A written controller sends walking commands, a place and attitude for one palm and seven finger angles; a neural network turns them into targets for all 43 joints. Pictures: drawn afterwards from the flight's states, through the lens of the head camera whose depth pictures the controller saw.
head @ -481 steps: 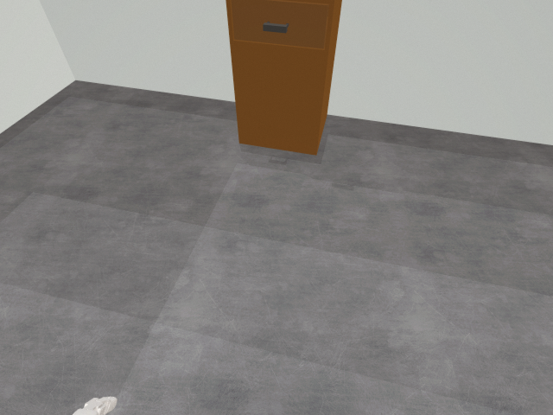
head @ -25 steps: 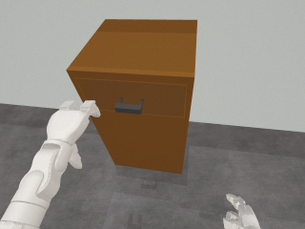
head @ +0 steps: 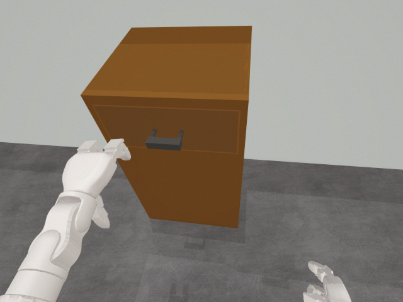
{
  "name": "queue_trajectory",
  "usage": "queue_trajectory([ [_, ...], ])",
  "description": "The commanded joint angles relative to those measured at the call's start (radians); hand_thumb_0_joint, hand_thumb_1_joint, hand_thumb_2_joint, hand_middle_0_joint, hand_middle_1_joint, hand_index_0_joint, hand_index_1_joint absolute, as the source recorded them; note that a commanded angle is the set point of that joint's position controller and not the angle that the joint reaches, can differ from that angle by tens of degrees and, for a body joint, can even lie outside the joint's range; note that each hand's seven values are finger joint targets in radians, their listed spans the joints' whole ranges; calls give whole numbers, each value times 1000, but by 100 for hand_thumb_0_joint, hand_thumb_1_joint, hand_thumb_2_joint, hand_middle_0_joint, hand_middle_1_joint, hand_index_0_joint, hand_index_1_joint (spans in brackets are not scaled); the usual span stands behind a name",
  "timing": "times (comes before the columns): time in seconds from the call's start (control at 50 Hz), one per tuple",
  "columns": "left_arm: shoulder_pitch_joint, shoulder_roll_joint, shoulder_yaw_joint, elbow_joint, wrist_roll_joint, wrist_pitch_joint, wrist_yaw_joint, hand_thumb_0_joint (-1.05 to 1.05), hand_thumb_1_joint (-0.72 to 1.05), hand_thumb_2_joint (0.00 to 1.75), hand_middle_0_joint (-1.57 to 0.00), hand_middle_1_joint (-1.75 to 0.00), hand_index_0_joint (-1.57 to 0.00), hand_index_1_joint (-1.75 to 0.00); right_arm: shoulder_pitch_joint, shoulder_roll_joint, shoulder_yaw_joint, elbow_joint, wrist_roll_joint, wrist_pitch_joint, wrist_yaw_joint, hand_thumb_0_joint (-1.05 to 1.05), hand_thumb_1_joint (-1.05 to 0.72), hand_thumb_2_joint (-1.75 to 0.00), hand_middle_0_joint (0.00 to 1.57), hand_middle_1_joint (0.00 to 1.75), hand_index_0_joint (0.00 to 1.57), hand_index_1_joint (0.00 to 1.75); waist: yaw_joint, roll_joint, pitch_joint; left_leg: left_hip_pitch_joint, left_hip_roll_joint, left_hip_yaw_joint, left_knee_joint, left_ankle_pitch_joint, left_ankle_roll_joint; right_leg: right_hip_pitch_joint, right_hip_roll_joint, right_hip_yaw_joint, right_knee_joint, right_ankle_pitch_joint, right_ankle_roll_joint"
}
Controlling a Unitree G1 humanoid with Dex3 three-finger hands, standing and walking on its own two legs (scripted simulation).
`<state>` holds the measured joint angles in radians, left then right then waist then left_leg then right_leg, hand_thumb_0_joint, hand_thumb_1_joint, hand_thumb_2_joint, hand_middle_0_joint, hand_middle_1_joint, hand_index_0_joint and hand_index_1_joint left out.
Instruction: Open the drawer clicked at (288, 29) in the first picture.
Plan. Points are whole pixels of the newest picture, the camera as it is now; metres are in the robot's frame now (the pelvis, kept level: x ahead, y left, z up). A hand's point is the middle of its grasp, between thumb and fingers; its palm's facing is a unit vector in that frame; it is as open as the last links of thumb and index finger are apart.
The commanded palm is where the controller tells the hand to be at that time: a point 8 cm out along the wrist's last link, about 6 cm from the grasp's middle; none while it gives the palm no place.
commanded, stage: move the hooked fingers above the handle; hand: left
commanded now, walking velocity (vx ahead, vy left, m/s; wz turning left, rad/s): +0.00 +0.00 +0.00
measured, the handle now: (165, 138) +0.56 +0.20 -0.06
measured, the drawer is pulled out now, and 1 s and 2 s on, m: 0.00 0.00 0.00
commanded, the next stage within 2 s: none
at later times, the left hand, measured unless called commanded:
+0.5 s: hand (130, 164) +0.38 +0.22 +0.04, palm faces -0.05 -0.03 -1.00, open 13.8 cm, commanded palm +0.37 +0.23 +0.10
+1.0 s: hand (149, 148) +0.46 +0.20 +0.01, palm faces -0.07 -0.02 -1.00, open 13.8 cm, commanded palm +0.44 +0.22 +0.07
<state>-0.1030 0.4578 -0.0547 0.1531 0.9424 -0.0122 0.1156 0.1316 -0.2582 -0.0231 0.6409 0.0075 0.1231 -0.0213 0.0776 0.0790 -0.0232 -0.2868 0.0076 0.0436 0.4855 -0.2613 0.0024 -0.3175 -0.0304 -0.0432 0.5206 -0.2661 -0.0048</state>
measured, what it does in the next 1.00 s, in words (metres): stands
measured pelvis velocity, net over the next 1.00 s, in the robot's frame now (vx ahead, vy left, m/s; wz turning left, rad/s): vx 0.00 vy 0.01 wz -0.01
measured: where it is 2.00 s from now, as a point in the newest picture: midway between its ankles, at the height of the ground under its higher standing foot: outside the picture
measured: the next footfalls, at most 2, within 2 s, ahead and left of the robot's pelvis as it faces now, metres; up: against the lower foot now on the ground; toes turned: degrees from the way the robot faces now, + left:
none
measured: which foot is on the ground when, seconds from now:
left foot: down 0.00-1.00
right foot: down 0.00-1.00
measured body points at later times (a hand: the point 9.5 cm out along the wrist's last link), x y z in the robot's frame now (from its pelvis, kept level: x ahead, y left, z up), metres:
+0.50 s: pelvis -0.01 +0.01 -0.01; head +0.04 -0.02 +0.44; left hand +0.38 +0.22 +0.09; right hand +0.10 -0.25 -0.14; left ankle -0.01 +0.12 -0.74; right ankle +0.00 -0.11 -0.74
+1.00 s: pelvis +0.00 +0.01 -0.02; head +0.08 -0.01 +0.42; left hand +0.45 +0.20 +0.07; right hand +0.04 -0.27 -0.15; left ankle -0.01 +0.12 -0.74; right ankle +0.00 -0.11 -0.74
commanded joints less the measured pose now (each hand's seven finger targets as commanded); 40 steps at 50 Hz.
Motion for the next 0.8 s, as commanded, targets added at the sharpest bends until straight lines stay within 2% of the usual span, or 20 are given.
queue_trajectory([
  [0.0, -389, 190, 70, -115, 11, -25, 4, 0, -50, 30, -30, -120, -30, -120, -79, -101, -29, -136, -5, -44, -24, 0, -90, -90, 20, 30, 20, 30, -37, -123, -190, 42, -42, 6, -39, 163, 35, 90, 30, 23, -74, 162, -19],
  [0.06, -490, 234, 104, -83, 25, -78, 16, 0, -50, 30, -30, -120, -30, -120, -51, -103, -33, -123, -11, -54, -33, 0, -90, -90, 20, 30, 20, 30, -40, -101, -235, 48, -45, -2, -24, 152, 36, 82, 33, 30, -70, 140, -21],
  [0.08, -505, 248, 119, -75, 33, -94, 27, 0, -50, 30, -30, -120, -30, -120, -47, -97, -35, -121, -12, -56, -34, 0, -90, -90, 20, 30, 20, 30, -32, -71, -256, 52, -46, -1, -19, 163, 35, 84, 31, 31, -60, 149, -24],
  [0.14, -531, 220, 112, -44, 39, -124, 61, 0, -50, 30, -30, -120, -30, -120, -23, -89, -46, -109, -13, -61, -31, 0, -90, -90, 20, 30, 20, 30, -33, -22, -303, 62, -46, -6, 4, 225, 29, 73, 37, 22, -28, 207, -32],
  [0.2, -560, 207, 111, 53, 45, -112, 91, 0, -50, 30, -30, -120, -30, -120, 2, -93, -52, -94, -9, -60, -25, 0, -90, -90, 20, 30, 20, 30, -40, -53, -289, 26, -41, -7, 9, 221, 26, 52, 41, 15, -19, 200, -32],
  [0.24, -540, 193, 101, 104, 54, -90, 102, 0, -50, 30, -30, -120, -30, -120, 8, -96, -55, -92, -6, -56, -19, 0, -90, -90, 20, 30, 20, 30, -32, -52, -303, 10, -42, -2, 16, 242, 24, 55, 44, 14, -5, 224, -36],
  [0.28, -576, 177, 77, 167, 63, -64, 102, 0, -50, 30, -30, -120, -30, -120, 22, -106, -57, -90, -2, -51, -16, 0, -90, -90, 20, 30, 20, 30, -45, -94, -293, -14, -38, -4, 15, 225, 24, 39, 45, 9, -2, 205, -34],
  [0.32, -636, 161, 48, 197, 70, -47, 100, 0, -50, 30, -30, -120, -30, -120, 40, -113, -62, -86, -1, -49, -15, 0, -90, -90, 20, 30, 20, 30, -60, -103, -305, -9, -34, -3, 20, 221, 26, 23, 45, 7, 2, 201, -34],
  [0.36, -661, 177, 58, 193, 77, -48, 95, 0, -50, 30, -30, -120, -30, -120, 54, -119, -69, -94, -3, -46, -16, 0, -90, -90, 20, 30, 20, 30, -56, -102, -355, 2, -35, -7, 30, 247, 30, 41, 49, 12, 11, 220, -36],
  [0.38, -679, 184, 55, 169, 80, -56, 95, 0, -50, 30, -30, -120, -30, -120, 64, -119, -72, -99, -6, -46, -15, 0, -90, -90, 20, 30, 20, 30, -53, -80, -398, 15, -35, -8, 36, 267, 30, 54, 46, 16, 21, 238, -37],
  [0.4, -684, 173, 47, 173, 76, -64, 96, 0, -50, 30, -30, -120, -30, -120, 70, -116, -76, -98, -5, -44, -17, 0, -90, -90, 20, 30, 20, 30, -60, -70, -405, 24, -35, -7, 47, 281, 33, 48, 46, 18, 25, 255, -37],
  [0.44, -733, 162, 38, 187, 74, -81, 101, 0, -50, 30, -30, -120, -30, -120, 91, -118, -79, -88, -6, -43, -19, 0, -90, -90, 20, 30, 20, 30, -79, -82, -386, 19, -32, -14, 55, 280, 33, 14, 48, 12, 31, 252, -35],
  [0.5, -764, 186, 69, 268, 78, -102, 124, 0, -50, 30, -30, -120, -30, -120, 119, -121, -80, -73, -4, -43, -19, 0, -90, -90, 20, 30, 20, 30, -81, -93, -336, -22, -33, -18, 55, 239, 36, -15, 51, 11, 33, 210, -37],
  [0.52, -783, 221, 100, 295, 89, -106, 136, 0, -50, 30, -30, -120, -30, -120, 127, -125, -81, -64, -7, -42, -20, 0, -90, -90, 20, 30, 20, 30, -80, -93, -342, -31, -33, -17, 60, 238, 35, -19, 52, 12, 41, 213, -38],
  [0.54, -787, 222, 103, 306, 95, -108, 149, 0, -50, 30, -30, -120, -30, -120, 133, -122, -81, -66, -7, -41, -20, 0, -90, -90, 20, 30, 20, 30, -71, -71, -365, -37, -38, -14, 64, 244, 33, -13, 52, 12, 48, 217, -40],
  [0.56, -822, 229, 107, 317, 107, -107, 162, 0, -50, 30, -30, -120, -30, -120, 137, -124, -82, -64, -9, -40, -19, 0, -90, -90, 20, 30, 20, 30, -77, -63, -376, -40, -37, -17, 68, 251, 32, -19, 55, 8, 55, 216, -42],
  [0.64, -868, 206, 85, 417, 123, -82, 203, 0, -50, 30, -30, -120, -30, -120, 165, -125, -87, -45, -10, -42, -11, 0, -90, -90, 20, 30, 20, 30, -94, -51, -386, -57, -33, -6, 86, 251, 31, -53, 57, 10, 67, 224, -42],
  [0.68, -863, 222, 96, 483, 125, -63, 203, 0, -50, 30, -30, -120, -30, -120, 180, -131, -89, -45, -8, -39, -11, 0, -90, -90, 20, 30, 20, 30, -96, -93, -405, -84, -35, 0, 92, 250, 35, -29, 57, 15, 69, 244, -38],
  [0.7, -888, 190, 58, 506, 124, -52, 198, 0, -50, 30, -30, -120, -30, -120, 184, -131, -88, -44, -7, -39, -11, 0, -90, -90, 20, 30, 20, 30, -112, -90, -393, -88, -35, 0, 94, 241, 36, -44, 58, 14, 67, 244, -36],
  [0.78, -953, 199, 49, 537, 124, -61, 175, 0, -50, 30, -30, -120, -30, -120, 217, -140, -96, -41, -9, -38, -13, 0, -90, -90, 20, 30, 20, 30, -128, -82, -446, -77, -35, 2, 112, 253, 42, -41, 56, 23, 69, 265, -32],
])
